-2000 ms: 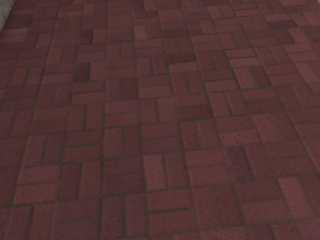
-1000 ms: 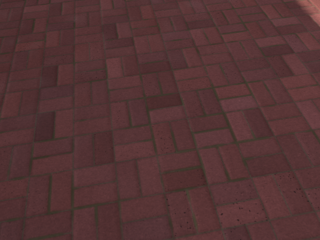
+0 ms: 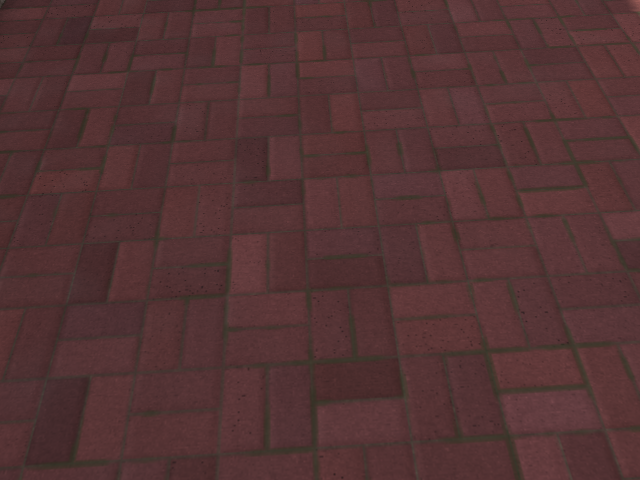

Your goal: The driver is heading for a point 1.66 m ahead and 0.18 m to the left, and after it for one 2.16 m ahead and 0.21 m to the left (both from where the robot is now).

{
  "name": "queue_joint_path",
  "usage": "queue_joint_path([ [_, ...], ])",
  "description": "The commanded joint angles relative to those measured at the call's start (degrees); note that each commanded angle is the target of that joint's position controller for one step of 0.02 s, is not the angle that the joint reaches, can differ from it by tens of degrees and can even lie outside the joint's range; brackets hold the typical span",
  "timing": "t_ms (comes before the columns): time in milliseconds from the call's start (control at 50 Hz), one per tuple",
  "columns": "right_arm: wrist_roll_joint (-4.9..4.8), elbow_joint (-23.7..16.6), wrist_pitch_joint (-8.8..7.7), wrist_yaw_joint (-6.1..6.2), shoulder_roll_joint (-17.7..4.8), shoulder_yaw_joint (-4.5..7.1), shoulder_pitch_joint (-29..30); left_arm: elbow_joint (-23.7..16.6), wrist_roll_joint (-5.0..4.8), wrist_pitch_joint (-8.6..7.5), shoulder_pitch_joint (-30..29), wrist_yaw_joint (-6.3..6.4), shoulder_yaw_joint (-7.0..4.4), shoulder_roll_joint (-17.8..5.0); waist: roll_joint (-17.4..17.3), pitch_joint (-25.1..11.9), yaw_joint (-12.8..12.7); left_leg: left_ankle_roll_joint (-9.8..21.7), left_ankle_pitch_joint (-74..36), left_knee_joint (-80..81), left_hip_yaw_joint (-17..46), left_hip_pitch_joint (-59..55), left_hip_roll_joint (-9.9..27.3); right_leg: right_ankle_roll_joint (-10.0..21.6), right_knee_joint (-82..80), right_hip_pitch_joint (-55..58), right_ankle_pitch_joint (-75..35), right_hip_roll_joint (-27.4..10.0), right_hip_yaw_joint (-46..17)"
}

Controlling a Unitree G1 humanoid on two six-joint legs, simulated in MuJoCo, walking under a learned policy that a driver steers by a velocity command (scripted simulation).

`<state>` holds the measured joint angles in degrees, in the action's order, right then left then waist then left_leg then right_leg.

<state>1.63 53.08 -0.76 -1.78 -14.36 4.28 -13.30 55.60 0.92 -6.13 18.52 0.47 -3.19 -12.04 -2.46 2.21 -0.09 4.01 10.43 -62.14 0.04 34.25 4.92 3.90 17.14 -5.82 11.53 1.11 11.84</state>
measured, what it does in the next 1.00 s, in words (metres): walks ahead, turning left: left foot, then right foot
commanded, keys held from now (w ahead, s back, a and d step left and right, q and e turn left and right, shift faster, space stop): w+q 0.28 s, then w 0.20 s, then no key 0.52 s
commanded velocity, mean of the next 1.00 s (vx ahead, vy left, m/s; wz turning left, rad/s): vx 0.35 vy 0.00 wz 0.28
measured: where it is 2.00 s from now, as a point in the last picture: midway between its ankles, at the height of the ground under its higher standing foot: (282, 431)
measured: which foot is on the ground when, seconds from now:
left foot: up 0.00-0.26, down 0.28-0.80, up 0.82-1.00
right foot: down 0.00-0.30, up 0.32-0.76, down 0.78-1.00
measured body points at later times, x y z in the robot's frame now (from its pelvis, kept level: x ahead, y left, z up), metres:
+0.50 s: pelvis +0.26 +0.07 +0.00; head +0.28 +0.09 +0.44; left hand +0.29 +0.34 -0.14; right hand +0.37 -0.18 -0.14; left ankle +0.25 +0.10 -0.75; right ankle +0.31 -0.09 -0.66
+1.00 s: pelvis +0.43 +0.08 -0.01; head +0.46 +0.08 +0.44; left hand +0.42 +0.33 -0.15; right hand +0.54 -0.14 -0.17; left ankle +0.36 +0.19 -0.71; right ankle +0.53 +0.04 -0.75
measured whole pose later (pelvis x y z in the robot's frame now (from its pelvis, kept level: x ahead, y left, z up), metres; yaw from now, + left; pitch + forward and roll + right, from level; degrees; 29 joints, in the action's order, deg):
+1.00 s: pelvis +0.43 +0.08 -0.01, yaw +16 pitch -1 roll +0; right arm 1.3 58.5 0.6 1.4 -11.6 1.2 -12.4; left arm 56.2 1.0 -2.2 13.1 1.4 -0.2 -10.6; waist -1.4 4.2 0.2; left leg 0.4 27.4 -46.9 2.8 16.4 -1.0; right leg 5.3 22.9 -16.5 5.5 2.2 5.6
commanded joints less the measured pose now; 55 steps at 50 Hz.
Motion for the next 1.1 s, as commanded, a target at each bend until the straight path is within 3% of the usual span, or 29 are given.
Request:
queue_joint_path([
  [20, 0.03, -3.6, 0.27, -0.89, 0.1, -0.31, 1.7, -1.9, 0.05, -1.12, 1.5, 0.19, -0.64, -4.7, 6.4, 2.4, 0.8, -0.8, -6.7, 4.2, -0.2, 5.0, 1.5, 3.7, -9.9, -0.5, -14.6, -15.1, -6.2],
  [100, 0.16, -6.9, -0.02, -1.70, 0.9, -1.29, 10.2, -1.1, 0.03, -1.00, 3.8, 0.57, -0.73, -6.0, 6.4, 3.8, -0.9, -0.3, -11.7, 18.2, -4.6, 2.2, 0.1, 3.2, -9.2, 1.9, -20.5, -15.1, -1.1],
  [180, 0.57, -9.1, -0.13, -2.03, -0.2, -1.25, 13.8, 0.1, 0.25, 0.08, 6.8, 1.21, -1.10, -7.6, 6.5, 3.9, -1.5, 2.6, -6.3, 24.6, -7.8, 0.4, -2.1, 2.9, -4.8, 9.7, -31.8, -17.1, 2.0],
  [240, 0.70, -7.9, -0.11, -1.35, -2.1, -0.23, 7.7, -0.1, 0.51, 1.41, 5.9, 1.61, -1.78, -10.1, 8.6, -0.6, 1.8, 6.1, 2.9, 26.0, -10.5, -8.4, -7.5, 2.4, 8.7, 13.3, -54.6, -17.6, 4.2],
  [260, 0.68, -6.5, -0.45, -1.00, -3.2, 0.48, 2.3, -0.4, 0.50, 2.08, 5.6, 1.48, -2.03, -10.9, 8.4, -3.9, 3.8, 7.6, 4.7, 28.1, -10.5, -14.5, -9.6, 2.3, 17.9, 12.5, -54.9, -17.6, 4.3],
  [280, 1.17, -3.8, -1.01, -0.31, -5.3, 1.63, -6.1, -1.2, 0.30, 2.50, 4.8, 1.14, -2.06, -11.1, 5.7, -8.5, 7.8, 9.5, 2.9, 33.3, -8.1, -26.6, -10.2, 0.8, 31.6, 6.2, -46.2, -16.5, 5.1],
  [300, 2.06, -3.1, -1.19, 0.57, -11.4, 3.43, -11.2, -3.6, -0.51, 2.39, 6.0, 0.67, -0.99, -6.7, -2.8, -14.4, 8.5, 14.3, 9.4, 35.6, 11.7, -43.2, 4.1, -1.5, 50.7, -12.0, -17.3, -12.7, 4.9],
  [320, 0.47, -4.4, -0.70, 0.63, -15.5, 4.13, -8.9, -7.5, -0.72, 1.78, 4.5, -0.29, -0.91, -5.2, -9.6, -17.5, 5.2, 21.4, 5.3, 45.5, 42.3, -51.0, 16.6, -4.2, 66.7, -30.5, 20.2, -0.1, -4.0],
  [340, -0.53, -3.8, -0.11, 1.11, -13.4, 3.57, -8.5, -8.4, -0.17, 1.35, -2.2, -0.50, -1.29, -7.8, 0.3, -11.7, 6.4, 19.1, 1.6, 47.2, 34.2, -47.2, 15.1, -3.5, 66.0, -36.0, 14.1, -4.0, -11.7],
  [360, -0.83, -3.2, -0.37, 1.54, -10.3, 2.68, -5.8, -8.4, -0.90, 0.63, -2.7, -0.72, -0.77, -6.5, 1.3, -5.7, 4.3, 16.9, -3.5, 47.6, 26.2, -40.0, 13.7, -2.9, 61.9, -35.5, 8.9, -6.3, -11.7],
  [380, -0.77, -3.2, -0.94, 1.61, -7.2, 1.82, -3.3, -6.9, -0.73, 0.50, -1.0, -0.60, -0.72, -6.0, 4.2, -2.4, 1.6, 13.8, -10.5, 48.5, 20.3, -33.6, 10.4, -2.6, 56.0, -31.5, 6.7, -8.2, -12.0],
  [420, -1.19, -3.0, -2.31, 1.84, -4.3, 0.61, -0.7, -5.4, 1.31, 2.44, 1.9, -0.87, -0.62, -5.3, 2.7, -2.1, -1.5, 10.8, -17.4, 50.0, 12.7, -27.7, 5.9, -3.2, 50.1, -24.6, 5.1, -9.4, -12.4],
  [500, -1.66, -0.7, -4.09, 1.66, -6.0, 0.52, -5.4, -6.1, 1.31, 4.43, -1.4, -1.76, -0.71, -4.7, 1.5, -0.3, -1.5, 9.0, -28.8, 51.7, 7.8, -27.7, 3.6, -4.6, 43.8, -26.9, 0.3, -8.9, -10.5],
  [560, -1.42, 0.2, -3.92, 1.85, -5.8, 0.00, -7.8, -7.2, 0.84, 4.57, -5.6, -1.55, -0.50, -4.5, 0.0, 0.4, -0.5, 5.7, -45.0, 49.3, 3.7, -29.5, 2.3, -5.0, 37.2, -28.4, -4.4, -7.5, -9.0],
  [660, -0.89, 1.9, -3.32, 2.65, -4.6, -1.19, -10.4, -8.4, 0.08, 4.24, -11.5, -0.88, 0.58, -3.5, -2.6, -0.3, 2.3, 3.3, -49.9, 46.2, 1.3, -33.9, 1.6, -3.3, 23.2, -24.7, -10.6, -3.6, -6.8],
  [720, -0.44, 3.0, -2.98, 3.38, -4.5, -1.53, -10.2, -7.1, 0.27, 3.56, -9.3, -0.19, 0.62, -4.3, -3.3, -0.8, 1.5, 3.5, -54.2, 41.7, 2.4, -36.7, 3.2, -1.3, 18.4, -20.5, -7.3, -1.3, -6.9],
  [760, -0.66, 3.2, -3.00, 3.84, -5.3, -1.40, -8.2, -4.3, 0.48, 2.69, -2.1, 0.58, 0.04, -5.7, -3.2, -2.4, -1.8, 3.2, -57.4, 34.5, 3.8, -37.8, 3.7, 0.6, 12.8, -13.6, -6.1, 0.4, -7.5],
  [780, -1.33, 3.2, -3.09, 3.81, -5.8, -1.33, -6.4, -2.5, 0.81, 1.78, 3.1, 0.92, -0.14, -6.0, -1.2, -3.9, -5.1, 2.3, -51.8, 27.4, 3.1, -36.1, 2.3, 1.5, 5.1, -6.3, -15.7, -1.0, -8.6],
  [800, -2.08, 1.8, -3.57, 3.75, -5.2, -1.71, -6.6, -0.9, 1.42, 1.04, 9.1, 1.34, -0.76, -9.3, 3.9, -9.8, -6.3, 0.9, -32.5, 16.4, 2.2, -28.7, -0.9, 3.5, 7.4, 6.5, -43.4, -10.4, -16.8],
  [820, -3.96, 4.0, -2.81, 3.43, 1.4, -2.76, -18.2, -1.0, 0.77, 1.57, 7.6, 1.03, -0.99, -11.7, 16.3, -17.6, -0.6, -1.4, 20.8, 0.4, 0.0, -17.8, -10.5, 15.2, 11.2, 18.4, -71.1, -25.7, -31.8],
  [840, -2.28, 5.7, -1.44, 3.76, -3.3, -1.79, -16.8, -1.9, -1.35, 2.14, 5.3, 0.25, -0.31, -9.1, 8.9, -18.3, -1.3, -1.1, 25.2, -3.5, 4.9, -16.7, -10.5, 17.3, 7.8, 12.5, -61.5, -25.0, -33.8],
  [860, -0.97, 5.2, -0.86, 3.61, -3.6, -1.49, -12.4, -2.7, -1.43, 2.45, 0.2, 0.17, 0.32, -7.1, 6.4, -10.6, -0.3, -1.5, 22.9, -4.6, 5.7, -14.9, -8.9, 16.0, 4.3, 4.9, -49.1, -22.3, -29.6],
  [880, -0.13, 4.9, -0.49, 3.33, -2.8, -1.62, -9.7, -3.2, -0.98, 2.85, -3.8, 0.36, 1.28, -4.5, 4.5, -6.0, 0.8, -1.8, 20.4, -1.4, 5.6, -15.0, -7.3, 13.5, 1.1, -1.2, -38.5, -19.5, -26.3],
  [900, 0.05, 4.9, 0.15, 3.04, -2.0, -1.68, -8.1, -3.0, -0.58, 3.02, -5.3, 0.79, 1.95, -3.1, 5.4, -3.1, 1.7, -2.4, 18.4, 2.9, 5.5, -16.7, -5.9, 11.2, -1.3, -6.0, -32.6, -17.0, -22.8],
  [940, 0.05, 6.4, 1.54, 2.86, 0.1, -2.41, -10.0, -2.0, 0.07, 3.43, -6.0, 1.24, 2.22, -3.4, 8.3, -2.7, 3.2, -3.7, 16.5, 11.2, 2.7, -22.1, -5.8, 8.0, -2.8, -10.7, -24.5, -12.7, -17.8],
  [980, -0.33, 7.4, 2.43, 3.45, 0.5, -2.70, -9.8, -1.0, 0.32, 3.46, -4.2, 1.18, 2.01, -5.0, 8.5, -4.2, 2.5, -4.4, 17.1, 17.7, 1.1, -23.0, -6.1, 7.7, -3.0, -9.3, -18.5, -12.4, -18.0],
  [1040, -0.77, 8.0, 3.01, 3.89, 0.2, -2.95, -7.5, -0.3, 0.13, 4.20, -3.7, 0.99, 1.58, -6.7, 9.1, -4.5, 1.3, -4.1, 12.4, 24.3, 0.2, -24.2, -5.2, 6.8, -5.2, -10.5, -0.2, -12.6, -20.1],
  [1100, -0.38, 9.3, 2.62, 3.65, 0.8, -3.39, -7.7, -0.2, -0.63, 5.55, -5.7, 0.95, 1.46, -6.6, 8.1, -1.5, 2.1, -3.0, 4.8, 33.5, -0.9, -28.9, -4.9, 3.4, -7.0, -16.5, 16.6, -11.4, -20.6],
])
Velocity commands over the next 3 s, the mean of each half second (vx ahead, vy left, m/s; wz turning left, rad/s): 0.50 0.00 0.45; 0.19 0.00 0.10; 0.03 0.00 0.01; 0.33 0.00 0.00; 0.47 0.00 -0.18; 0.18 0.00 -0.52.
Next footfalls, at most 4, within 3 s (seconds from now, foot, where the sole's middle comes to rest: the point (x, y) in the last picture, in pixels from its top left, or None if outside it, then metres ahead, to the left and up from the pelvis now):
0.28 left None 0.29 0.11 -0.78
0.78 right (327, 445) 0.57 0.05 -0.78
1.12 left None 0.44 0.22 -0.78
2.26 left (228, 310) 0.91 0.29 -0.78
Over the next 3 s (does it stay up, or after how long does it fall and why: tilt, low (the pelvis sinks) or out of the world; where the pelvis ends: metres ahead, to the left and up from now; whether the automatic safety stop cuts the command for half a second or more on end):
stays up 1.05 0.22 -0.01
